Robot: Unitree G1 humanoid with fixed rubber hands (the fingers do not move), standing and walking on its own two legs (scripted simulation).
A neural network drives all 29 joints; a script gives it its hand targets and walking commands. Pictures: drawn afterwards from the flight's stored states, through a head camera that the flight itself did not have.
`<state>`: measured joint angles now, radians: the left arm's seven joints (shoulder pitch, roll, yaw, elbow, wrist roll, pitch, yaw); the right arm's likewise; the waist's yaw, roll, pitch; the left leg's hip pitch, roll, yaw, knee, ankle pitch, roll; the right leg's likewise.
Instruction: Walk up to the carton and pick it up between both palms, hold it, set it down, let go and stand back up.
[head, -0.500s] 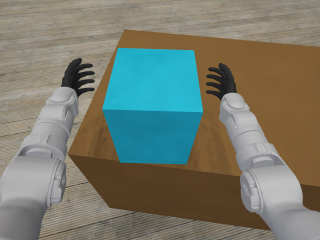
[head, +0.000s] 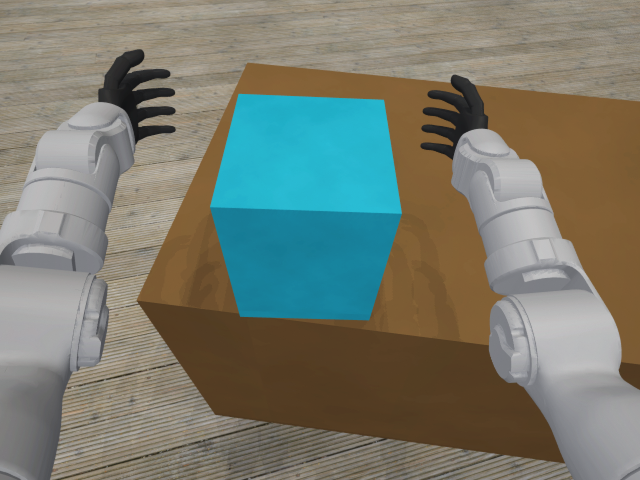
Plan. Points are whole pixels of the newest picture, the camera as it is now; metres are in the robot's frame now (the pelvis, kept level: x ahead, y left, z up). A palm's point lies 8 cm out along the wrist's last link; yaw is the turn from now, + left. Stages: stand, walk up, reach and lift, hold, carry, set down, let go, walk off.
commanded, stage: set down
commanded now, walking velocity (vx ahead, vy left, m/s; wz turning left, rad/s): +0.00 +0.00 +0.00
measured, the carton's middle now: (308, 214) +0.46 -0.02 +0.04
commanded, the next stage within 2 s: let go in 1.76 s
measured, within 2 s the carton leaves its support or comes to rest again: neither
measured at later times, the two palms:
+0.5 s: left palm (110, 182) +0.42 +0.21 +0.16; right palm (461, 196) +0.40 -0.20 +0.14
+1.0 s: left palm (107, 264) +0.35 +0.22 +0.10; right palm (461, 265) +0.33 -0.19 +0.09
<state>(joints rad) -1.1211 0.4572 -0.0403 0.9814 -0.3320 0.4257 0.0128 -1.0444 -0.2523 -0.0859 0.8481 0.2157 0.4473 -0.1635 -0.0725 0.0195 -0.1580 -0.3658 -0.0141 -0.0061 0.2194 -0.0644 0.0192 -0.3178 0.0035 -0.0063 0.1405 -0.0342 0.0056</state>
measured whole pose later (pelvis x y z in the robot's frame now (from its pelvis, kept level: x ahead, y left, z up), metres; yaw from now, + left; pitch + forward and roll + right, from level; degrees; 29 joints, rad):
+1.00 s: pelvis +0.00 +0.01 +0.00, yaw -1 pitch +3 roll +0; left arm -0.41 0.28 0.06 0.38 -0.19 0.36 -0.03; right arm -0.30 -0.17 -0.08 0.30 0.20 0.32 -0.17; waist 0.01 -0.01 -0.06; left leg -0.18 -0.03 0.01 0.23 -0.09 0.03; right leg -0.15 -0.01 0.02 0.18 -0.08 0.02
